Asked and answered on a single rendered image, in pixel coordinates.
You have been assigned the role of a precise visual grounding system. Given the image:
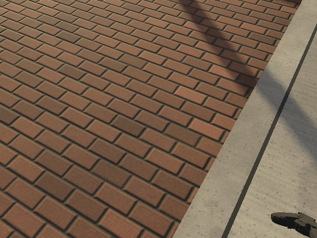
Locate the right robot hand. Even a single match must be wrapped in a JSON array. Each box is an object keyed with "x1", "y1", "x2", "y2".
[{"x1": 270, "y1": 212, "x2": 317, "y2": 238}]

